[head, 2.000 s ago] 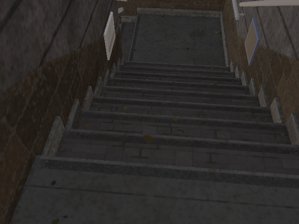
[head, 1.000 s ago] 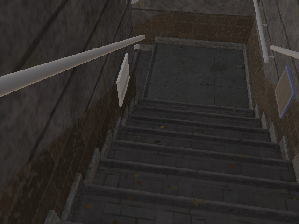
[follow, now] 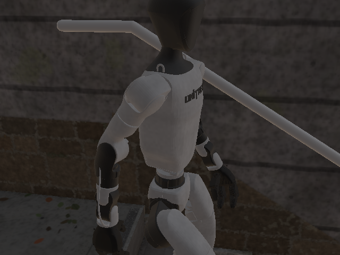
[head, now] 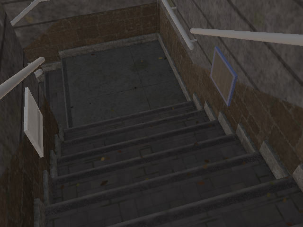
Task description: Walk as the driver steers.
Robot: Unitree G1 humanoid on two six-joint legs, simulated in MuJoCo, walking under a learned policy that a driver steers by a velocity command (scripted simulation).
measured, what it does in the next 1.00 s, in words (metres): goes down: right foot 0.17 m lower, then left foot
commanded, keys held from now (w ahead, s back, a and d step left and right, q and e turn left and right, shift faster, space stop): e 0.10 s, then no key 0.90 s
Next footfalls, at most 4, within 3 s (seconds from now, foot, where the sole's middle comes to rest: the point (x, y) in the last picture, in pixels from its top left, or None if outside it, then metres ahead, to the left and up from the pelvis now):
0.12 right None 0.23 -0.16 -0.87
0.44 left None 0.24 0.07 -0.87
2.78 right None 0.56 -0.13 -1.05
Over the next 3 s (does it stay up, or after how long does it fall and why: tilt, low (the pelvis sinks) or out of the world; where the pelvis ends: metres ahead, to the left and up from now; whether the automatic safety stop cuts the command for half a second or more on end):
stays up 0.57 -0.07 -0.30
